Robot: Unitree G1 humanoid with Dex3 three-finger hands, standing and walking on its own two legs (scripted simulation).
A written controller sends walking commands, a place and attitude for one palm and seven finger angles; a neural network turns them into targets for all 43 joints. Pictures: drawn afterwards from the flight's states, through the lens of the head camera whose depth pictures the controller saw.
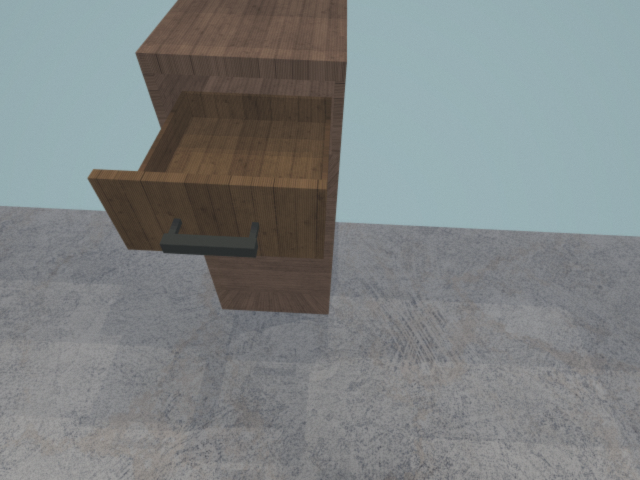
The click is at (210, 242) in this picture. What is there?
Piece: drawer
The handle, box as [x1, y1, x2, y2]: [160, 218, 258, 257]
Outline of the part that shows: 160,242 163,252 255,257 257,249 256,236 258,230 258,222 252,222 250,234 248,237 231,237 178,234 177,232 181,224 180,219 174,218 169,231 163,234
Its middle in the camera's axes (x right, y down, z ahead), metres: -0.16 +0.00 +0.58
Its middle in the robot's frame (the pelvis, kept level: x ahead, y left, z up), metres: +0.44 +0.19 +0.03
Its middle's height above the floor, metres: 0.80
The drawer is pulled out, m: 0.30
